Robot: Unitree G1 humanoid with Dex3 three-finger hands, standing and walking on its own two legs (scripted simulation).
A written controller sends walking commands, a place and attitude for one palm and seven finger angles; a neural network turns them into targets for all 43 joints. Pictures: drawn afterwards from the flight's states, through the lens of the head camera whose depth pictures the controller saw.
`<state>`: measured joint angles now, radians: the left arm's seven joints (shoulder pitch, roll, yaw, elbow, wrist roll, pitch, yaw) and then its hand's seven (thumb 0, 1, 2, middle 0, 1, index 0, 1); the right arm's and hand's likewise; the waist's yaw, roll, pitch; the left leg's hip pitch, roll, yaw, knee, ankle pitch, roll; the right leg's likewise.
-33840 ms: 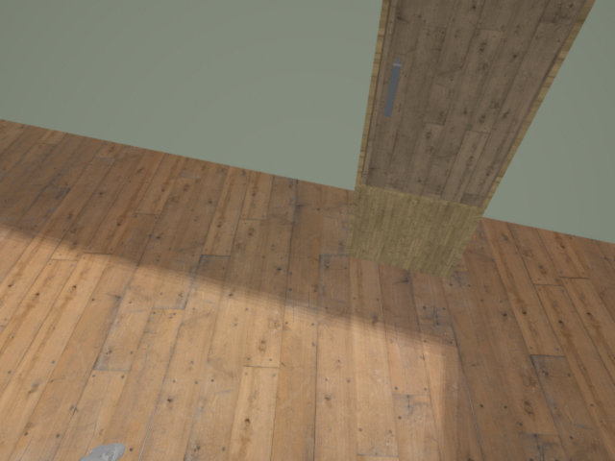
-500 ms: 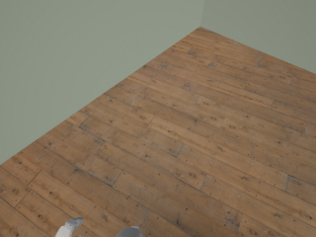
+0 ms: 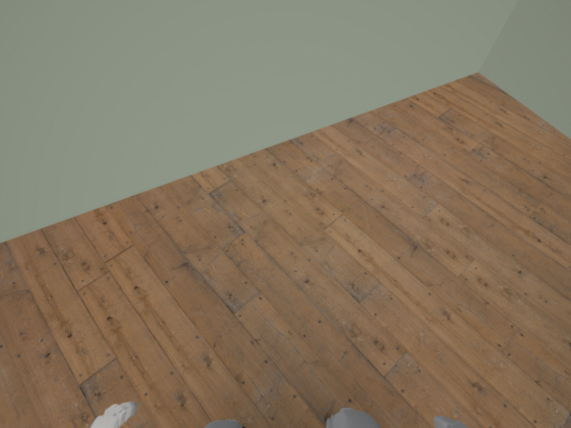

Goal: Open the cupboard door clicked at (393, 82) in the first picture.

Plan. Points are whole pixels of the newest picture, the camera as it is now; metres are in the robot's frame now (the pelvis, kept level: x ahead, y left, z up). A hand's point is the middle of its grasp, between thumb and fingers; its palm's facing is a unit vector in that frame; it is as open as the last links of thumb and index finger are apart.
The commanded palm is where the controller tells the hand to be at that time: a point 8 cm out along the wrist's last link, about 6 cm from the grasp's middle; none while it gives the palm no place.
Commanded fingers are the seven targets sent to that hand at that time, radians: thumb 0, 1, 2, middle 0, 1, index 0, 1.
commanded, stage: turn to face it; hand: left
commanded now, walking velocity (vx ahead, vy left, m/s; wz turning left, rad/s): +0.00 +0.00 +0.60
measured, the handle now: out of the picture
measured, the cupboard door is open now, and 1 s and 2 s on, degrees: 44 44 44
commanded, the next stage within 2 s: none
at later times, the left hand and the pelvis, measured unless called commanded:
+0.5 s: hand out of the picture +0.01 +0.18 -0.19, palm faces +0.34 -0.92 -0.22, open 7.4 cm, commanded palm none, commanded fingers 0.00 0.90 0.90 -0.20 -0.30 -0.20 -0.30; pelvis +0.03 -0.03 -0.01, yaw +20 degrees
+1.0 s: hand out of the picture +0.03 +0.14 -0.15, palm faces +0.57 -0.78 -0.25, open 7.4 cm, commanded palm none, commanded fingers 0.00 0.90 0.90 -0.20 -0.30 -0.20 -0.30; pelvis +0.07 -0.07 +0.01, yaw +37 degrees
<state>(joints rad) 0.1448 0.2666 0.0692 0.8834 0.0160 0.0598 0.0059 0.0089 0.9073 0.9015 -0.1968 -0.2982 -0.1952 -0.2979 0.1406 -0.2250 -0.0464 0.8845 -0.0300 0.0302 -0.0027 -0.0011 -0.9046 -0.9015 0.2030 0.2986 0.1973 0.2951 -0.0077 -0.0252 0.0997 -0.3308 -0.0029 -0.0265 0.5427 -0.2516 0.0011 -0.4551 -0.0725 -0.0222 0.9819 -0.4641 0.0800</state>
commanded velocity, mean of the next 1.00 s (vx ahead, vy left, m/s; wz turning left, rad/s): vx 0.00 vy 0.00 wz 0.60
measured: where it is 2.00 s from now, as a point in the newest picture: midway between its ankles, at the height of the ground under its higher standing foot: outside the picture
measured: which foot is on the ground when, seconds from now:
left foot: down 0.00-0.12, up 0.14-0.44, down 0.46-0.80, up 0.82-1.00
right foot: up 0.00-0.10, down 0.12-0.46, up 0.48-0.78, down 0.80-1.00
